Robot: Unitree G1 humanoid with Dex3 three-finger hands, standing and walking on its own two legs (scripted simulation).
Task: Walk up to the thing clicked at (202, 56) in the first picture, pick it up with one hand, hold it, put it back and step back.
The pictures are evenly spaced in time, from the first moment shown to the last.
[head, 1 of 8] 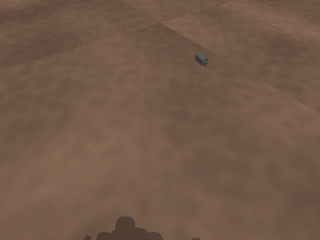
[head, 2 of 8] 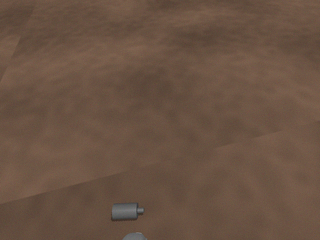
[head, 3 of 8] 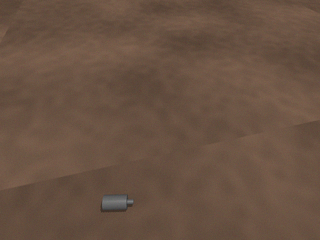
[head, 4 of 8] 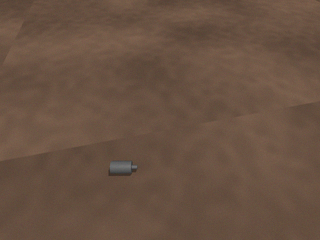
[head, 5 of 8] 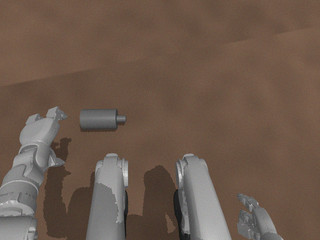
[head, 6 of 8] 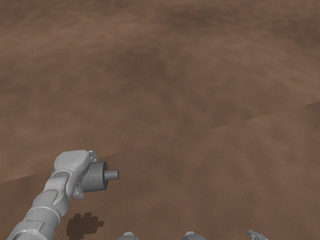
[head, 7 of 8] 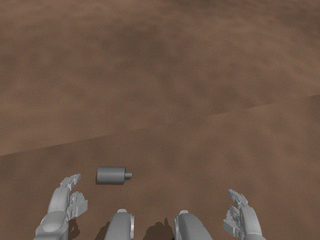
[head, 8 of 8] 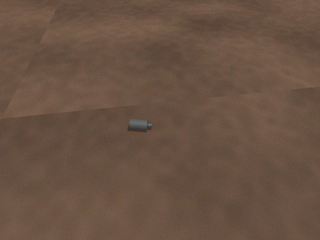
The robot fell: no
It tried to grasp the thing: yes
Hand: left
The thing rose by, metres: 0.67
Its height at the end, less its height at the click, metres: +0.00
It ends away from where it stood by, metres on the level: 0.00
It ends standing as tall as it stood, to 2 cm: yes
